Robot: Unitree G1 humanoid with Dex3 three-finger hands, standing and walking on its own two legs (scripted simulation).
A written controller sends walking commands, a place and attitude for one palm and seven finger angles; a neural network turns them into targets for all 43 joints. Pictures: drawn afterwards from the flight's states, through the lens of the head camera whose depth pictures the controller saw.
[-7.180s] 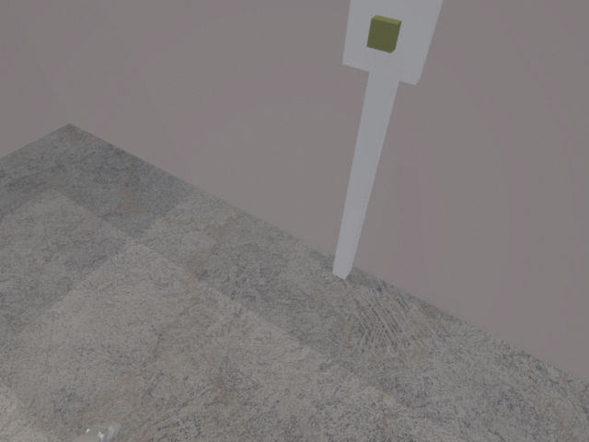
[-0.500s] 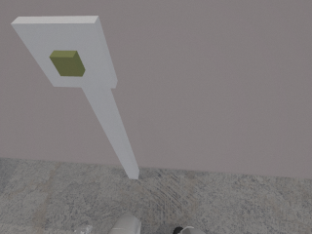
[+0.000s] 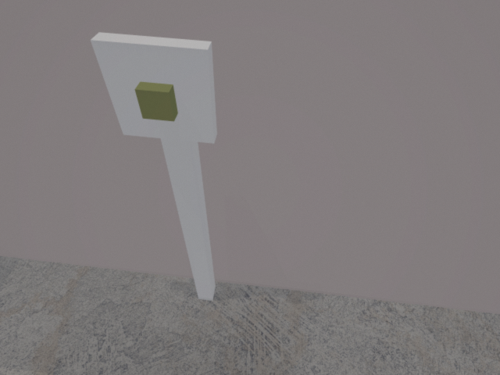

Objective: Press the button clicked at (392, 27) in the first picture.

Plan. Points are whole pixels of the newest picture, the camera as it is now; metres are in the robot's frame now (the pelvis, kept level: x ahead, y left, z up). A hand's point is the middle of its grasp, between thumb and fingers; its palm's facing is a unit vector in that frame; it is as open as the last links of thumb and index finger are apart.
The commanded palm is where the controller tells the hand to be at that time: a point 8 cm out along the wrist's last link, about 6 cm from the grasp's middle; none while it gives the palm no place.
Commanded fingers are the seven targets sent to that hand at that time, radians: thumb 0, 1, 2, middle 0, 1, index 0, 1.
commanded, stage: come to a stop and stand still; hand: left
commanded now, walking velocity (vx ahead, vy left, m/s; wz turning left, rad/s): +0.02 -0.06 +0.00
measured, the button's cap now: (158, 100) +0.50 +0.19 +0.19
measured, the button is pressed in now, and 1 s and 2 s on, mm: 0 0 0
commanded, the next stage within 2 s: look again from close up in 0.02 s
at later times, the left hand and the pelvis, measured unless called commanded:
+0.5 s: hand out of the picture +0.08 +0.13 -0.18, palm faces +0.04 -0.98 -0.21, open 7.2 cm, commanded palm none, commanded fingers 0.00 0.90 0.90 -0.20 -0.30 -0.20 -0.30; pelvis +0.02 -0.05 -0.01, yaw +0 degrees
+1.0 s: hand (159, 335) +0.18 +0.14 +0.03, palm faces +0.14 -0.99 -0.05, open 6.7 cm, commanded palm +0.09 +0.20 -0.04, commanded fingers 0.00 0.90 0.90 -0.56 -0.69 -0.56 -0.69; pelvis -0.06 -0.04 -0.02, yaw +1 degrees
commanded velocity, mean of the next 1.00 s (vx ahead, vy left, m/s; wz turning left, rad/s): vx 0.00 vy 0.00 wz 0.00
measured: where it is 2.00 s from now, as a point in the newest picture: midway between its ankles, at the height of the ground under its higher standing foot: outside the picture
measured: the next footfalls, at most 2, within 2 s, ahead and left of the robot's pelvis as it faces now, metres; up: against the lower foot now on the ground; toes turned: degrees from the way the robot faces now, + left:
right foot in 0.18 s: +0.03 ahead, -0.13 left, +0.00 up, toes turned +2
